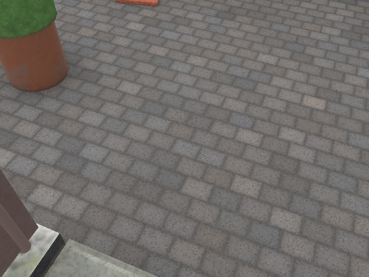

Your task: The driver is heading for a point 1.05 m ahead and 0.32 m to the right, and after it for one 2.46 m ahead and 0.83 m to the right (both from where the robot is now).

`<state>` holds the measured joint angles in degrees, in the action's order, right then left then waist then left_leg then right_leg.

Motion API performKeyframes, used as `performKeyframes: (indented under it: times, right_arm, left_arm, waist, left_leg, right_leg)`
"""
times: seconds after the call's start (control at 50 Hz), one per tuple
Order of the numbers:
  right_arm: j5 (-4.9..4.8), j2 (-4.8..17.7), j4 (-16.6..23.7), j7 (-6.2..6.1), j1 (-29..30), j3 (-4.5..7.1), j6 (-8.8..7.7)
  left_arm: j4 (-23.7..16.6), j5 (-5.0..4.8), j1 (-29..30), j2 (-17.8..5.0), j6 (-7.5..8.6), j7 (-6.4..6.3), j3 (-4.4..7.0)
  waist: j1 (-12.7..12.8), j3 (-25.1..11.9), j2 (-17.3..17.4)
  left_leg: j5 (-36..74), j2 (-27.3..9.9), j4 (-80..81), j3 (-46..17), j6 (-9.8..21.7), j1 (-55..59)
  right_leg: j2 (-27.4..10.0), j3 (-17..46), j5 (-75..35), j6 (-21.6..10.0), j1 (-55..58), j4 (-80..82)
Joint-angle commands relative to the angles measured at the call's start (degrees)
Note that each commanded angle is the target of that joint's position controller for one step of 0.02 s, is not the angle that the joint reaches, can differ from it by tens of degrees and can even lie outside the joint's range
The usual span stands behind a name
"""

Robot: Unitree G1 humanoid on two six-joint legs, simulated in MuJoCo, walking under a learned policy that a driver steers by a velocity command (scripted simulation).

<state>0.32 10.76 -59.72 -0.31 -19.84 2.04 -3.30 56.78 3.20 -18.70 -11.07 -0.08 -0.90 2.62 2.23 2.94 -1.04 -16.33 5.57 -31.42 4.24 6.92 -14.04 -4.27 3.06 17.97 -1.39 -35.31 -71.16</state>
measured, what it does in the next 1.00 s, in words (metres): goes down: right foot 0.16 m lower, then left foot 0.16 m lower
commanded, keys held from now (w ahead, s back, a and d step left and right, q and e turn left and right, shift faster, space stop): w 0.78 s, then w+e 0.22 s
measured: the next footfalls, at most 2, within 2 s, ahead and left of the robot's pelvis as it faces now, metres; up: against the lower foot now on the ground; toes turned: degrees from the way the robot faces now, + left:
right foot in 0.38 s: +0.33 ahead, -0.17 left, -0.16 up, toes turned -3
left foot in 0.98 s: +0.72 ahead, +0.08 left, -0.32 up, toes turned +0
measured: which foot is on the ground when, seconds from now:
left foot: down 0.00-0.38, up 0.40-0.96, down 0.98-1.00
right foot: up 0.00-0.36, down 0.38-0.98, up 1.00-1.00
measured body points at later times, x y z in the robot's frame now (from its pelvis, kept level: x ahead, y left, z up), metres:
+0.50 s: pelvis +0.27 -0.08 -0.17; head +0.27 -0.10 +0.28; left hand +0.35 +0.16 -0.30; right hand +0.21 -0.33 -0.32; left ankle +0.15 +0.04 -0.63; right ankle +0.29 -0.16 -0.89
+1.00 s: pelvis +0.58 -0.02 -0.29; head +0.60 +0.00 +0.15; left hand +0.45 +0.21 -0.44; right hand +0.82 -0.24 -0.38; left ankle +0.68 +0.08 -1.04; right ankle +0.31 -0.16 -0.84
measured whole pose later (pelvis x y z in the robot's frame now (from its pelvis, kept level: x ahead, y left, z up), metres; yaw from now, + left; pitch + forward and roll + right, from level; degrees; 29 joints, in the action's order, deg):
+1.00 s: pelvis +0.58 -0.02 -0.29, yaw -4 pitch +0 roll -5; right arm 2.2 12.6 -51.3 2.3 3.5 2.5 -5.1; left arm 60.5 1.5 -32.5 -11.0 3.3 -1.8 2.1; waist 9.6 1.6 2.3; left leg 6.0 -5.2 -18.8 0.9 1.0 -17.6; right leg 3.3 3.1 49.8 -4.6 -5.7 -76.0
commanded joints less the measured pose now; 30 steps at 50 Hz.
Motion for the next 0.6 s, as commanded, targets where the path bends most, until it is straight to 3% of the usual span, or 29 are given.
performKeyframes:
  times: [0.02,0.04,0.06,0.08,0.1,0.14,0.18,0.22,0.3,0.34,0.36,0.38,0.4,0.42,0.44,0.46,0.48,0.5,0.52,0.54,0.56,0.58,0.6]
  right_arm:
    - [0.25,7.29,2.08,0.15,-3.2,1.61,-1.54]
    - [0.13,6.6,1.82,0.46,-5.08,1.64,-1.82]
    - [-0.14,4.2,0.38,0.09,-6.42,1.18,-2.11]
    - [-0.34,3.37,0.89,-0.29,-5.79,0.89,-2.01]
    - [-0.25,3.36,1.05,-0.66,-5.0,0.9,-2.26]
    - [0.01,4.29,1.76,-1.14,-6.18,0.77,-1.86]
    - [0.85,6.05,2.2,-1.56,-8.03,0.75,-1.75]
    - [1.83,5.64,1.69,-1.92,-11.44,0.31,-1.32]
    - [2.57,6.93,1.82,-3.22,-11.41,0.26,0.19]
    - [2.89,6.68,0.32,-3.64,-13.9,0.23,0.61]
    - [2.55,6.98,-0.04,-3.12,-12.5,0.2,0.68]
    - [1.91,8.29,-0.24,-2.42,-11.23,0.7,0.45]
    - [-0.18,5.38,-0.81,-1.78,-16.46,1.49,-0.06]
    - [-2.03,5.62,0.38,-2.91,-18.5,1.1,-0.09]
    - [-1.71,7.1,2.71,-3.37,-13.17,1.25,-0.31]
    - [-1.03,6.31,5.7,-3.23,-4.79,0.97,-0.28]
    - [1.39,6.96,6.25,-2.4,2.17,1.35,0.51]
    - [1.78,5.91,6.39,-1.75,1.38,1.32,1.4]
    - [1.93,4.05,5.0,-1.41,1.28,1.21,2.23]
    - [1.55,4.24,4.81,-0.81,0.46,1.48,2.54]
    - [1.45,2.79,6.47,0.0,4.06,0.86,2.64]
    - [2.73,2.95,7.18,0.87,6.39,1.0,2.51]
    - [3.59,1.96,5.73,1.41,5.38,0.73,2.65]
  left_arm:
    - [0.71,-0.85,-9.57,-2.89,-1.18,0.75,0.78]
    - [-0.09,-1.28,-6.91,-4.12,-0.89,1.25,1.43]
    - [-1.59,-0.75,-1.84,-4.67,-0.47,1.65,1.87]
    - [-2.45,-0.77,0.99,-4.23,-0.27,2.16,1.75]
    - [-3.32,-0.17,3.44,-4.7,-0.04,2.36,1.72]
    - [-4.18,0.24,6.95,-4.41,0.3,3.2,1.7]
    - [-6.43,0.16,13.36,-4.6,0.66,3.19,1.49]
    - [-8.81,-0.31,17.83,-4.04,0.81,3.26,1.03]
    - [-10.4,-2.83,19.92,-3.92,2.0,3.76,0.58]
    - [-8.01,-3.37,15.11,-4.79,2.6,3.27,0.96]
    - [-4.2,-2.47,3.78,-5.47,2.65,3.11,1.68]
    - [0.52,-2.25,-9.93,-6.8,2.14,2.73,2.4]
    - [3.28,-1.87,-15.77,-11.71,2.0,2.85,3.42]
    - [2.17,-1.88,-18.89,-11.77,2.47,3.64,2.9]
    - [1.66,-3.1,-19.98,-12.11,2.36,3.61,3.07]
    - [1.2,-2.71,-16.37,-13.37,2.15,2.09,3.4]
    - [-0.18,-2.57,-10.32,-8.02,1.95,1.37,1.88]
    - [-0.23,-1.1,-9.3,-8.25,2.8,1.31,1.32]
    - [1.38,-0.57,-8.97,-5.62,3.57,1.43,0.4]
    - [0.09,-0.92,-5.64,-4.97,4.45,1.63,-0.44]
    - [-1.05,-1.42,-0.58,-5.62,5.47,1.32,-0.44]
    - [-1.57,-2.3,0.23,-7.8,6.04,0.76,-0.19]
    - [-0.94,-2.41,-1.3,-8.66,5.86,0.64,0.18]
  waist:
    - [2.65,-1.96,6.57]
    - [2.11,-0.78,4.12]
    - [1.23,0.72,4.77]
    - [1.01,1.72,4.08]
    - [0.84,1.96,5.08]
    - [-0.7,1.56,3.22]
    - [-3.75,3.75,2.47]
    - [-7.2,6.1,2.91]
    - [-9.8,7.48,3.55]
    - [-9.68,7.23,2.23]
    - [-4.6,2.31,0.12]
    - [2.84,-3.81,-1.32]
    - [1.52,-9.46,-15.6]
    - [1.84,-16.8,-13.51]
    - [4.34,-19.16,-9.08]
    - [4.87,-14.24,-11.09]
    - [2.5,-3.83,-0.78]
    - [0.68,-1.11,-3.55]
    - [-1.57,2.84,-0.72]
    - [-4.98,4.96,1.28]
    - [-7.09,6.75,-0.55]
    - [-6.79,6.24,-3.97]
    - [-6.91,2.52,-6.15]
  left_leg:
    - [34.47,-17.87,9.69,-15.16,9.18,-7.52]
    - [27.23,-16.13,9.12,-15.33,8.39,-6.12]
    - [16.77,-15.78,7.51,-16.99,7.33,-2.3]
    - [7.33,-13.65,6.87,-15.41,6.5,-5.15]
    - [0.16,-13.63,4.69,-16.41,6.23,-5.5]
    - [-7.39,-13.88,1.85,-17.95,6.56,-7.23]
    - [-10.56,-14.11,-1.19,-19.25,7.21,-6.71]
    - [-7.66,-13.39,-4.24,-18.66,7.04,-5.74]
    - [0.14,-13.56,-12.81,-19.13,6.29,-1.46]
    - [7.8,-13.66,-20.93,-17.74,6.1,0.36]
    - [15.92,-12.19,-32.43,-13.22,5.17,-4.98]
    - [15.09,-8.59,-48.92,-9.6,4.01,-10.67]
    - [-27.18,0.45,-74.54,-4.21,0.51,-26.23]
    - [-35.94,-1.33,-90.65,-6.02,0.29,-39.89]
    - [-31.17,-2.33,-93.8,-6.17,0.06,-47.67]
    - [-24.09,-3.11,-90.41,-3.23,-1.37,-55.86]
    - [-16.18,-6.58,-83.15,-5.52,-1.39,-54.7]
    - [-13.69,-7.67,-75.44,-7.89,-1.78,-48.71]
    - [-8.95,-8.02,-71.81,-10.75,-1.49,-46.74]
    - [-0.9,-9.52,-57.77,-11.31,-1.99,-41.97]
    - [6.78,-9.32,-40.94,-7.81,-3.85,-31.71]
    - [14.3,-9.66,-29.9,-5.08,-4.98,-25.37]
    - [18.89,-9.89,-27.84,-4.65,-5.18,-19.75]
  right_leg:
    - [-0.01,-1.24,-14.02,0.17,4.93,4.91]
    - [-0.45,0.42,-21.77,-0.79,0.74,8.81]
    - [-1.49,3.58,-26.63,-1.3,-4.54,12.92]
    - [-1.11,2.38,-33.04,-1.47,-3.85,18.84]
    - [-1.17,2.65,-38.92,-1.07,-3.51,22.02]
    - [-0.31,2.0,-43.36,-1.28,-1.41,24.66]
    - [0.31,1.7,-41.95,-0.57,-3.3,26.88]
    - [1.13,0.43,-37.54,0.42,-2.58,32.65]
    - [-0.46,0.47,-33.76,-0.63,2.96,45.34]
    - [-0.83,-1.54,-29.76,-1.63,10.99,52.37]
    - [3.02,-7.6,-33.98,-2.27,25.84,47.72]
    - [2.71,-6.48,-34.15,-3.41,40.56,50.16]
    - [-7.08,1.99,-54.65,-6.84,57.09,40.77]
    - [-15.72,10.36,-66.78,-9.57,68.18,27.28]
    - [-19.56,15.19,-53.21,-13.06,66.76,33.04]
    - [-22.73,24.81,-21.97,-18.4,58.74,44.7]
    - [-18.83,21.88,-12.78,-16.46,45.28,49.5]
    - [-19.71,23.24,-10.79,-17.56,33.85,48.83]
    - [-16.8,20.67,-15.1,-15.82,25.46,46.51]
    - [-13.31,15.61,-13.22,-13.12,17.88,48.62]
    - [-8.23,9.3,-10.43,-10.71,6.23,54.96]
    - [-6.29,7.44,-14.57,-11.38,4.43,56.47]
    - [-6.43,6.49,-22.22,-12.03,6.36,54.91]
